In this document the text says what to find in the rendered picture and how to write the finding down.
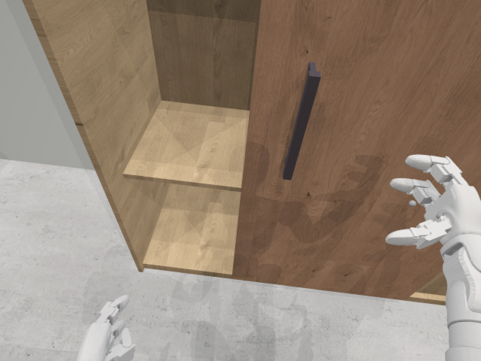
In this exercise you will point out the right robot hand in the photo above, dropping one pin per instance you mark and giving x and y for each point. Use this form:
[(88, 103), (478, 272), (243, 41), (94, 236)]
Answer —
[(460, 204)]

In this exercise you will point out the right robot forearm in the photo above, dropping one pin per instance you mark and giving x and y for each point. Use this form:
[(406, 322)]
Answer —
[(462, 269)]

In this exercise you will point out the handle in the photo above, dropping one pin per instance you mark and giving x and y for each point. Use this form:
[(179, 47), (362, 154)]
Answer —
[(307, 100)]

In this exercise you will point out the wardrobe door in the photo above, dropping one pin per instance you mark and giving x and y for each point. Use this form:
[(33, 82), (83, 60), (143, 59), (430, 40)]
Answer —
[(398, 78), (437, 286)]

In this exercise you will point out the left robot hand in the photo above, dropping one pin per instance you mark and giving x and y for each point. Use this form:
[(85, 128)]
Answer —
[(101, 335)]

